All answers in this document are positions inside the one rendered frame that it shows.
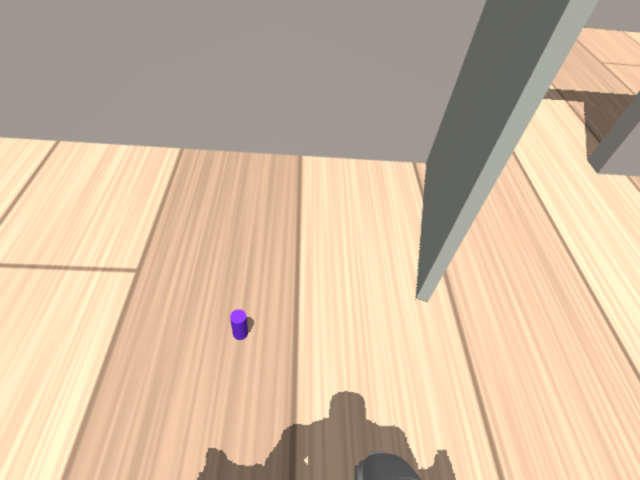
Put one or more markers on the can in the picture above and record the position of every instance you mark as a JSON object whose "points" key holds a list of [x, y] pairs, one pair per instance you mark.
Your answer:
{"points": [[239, 324]]}

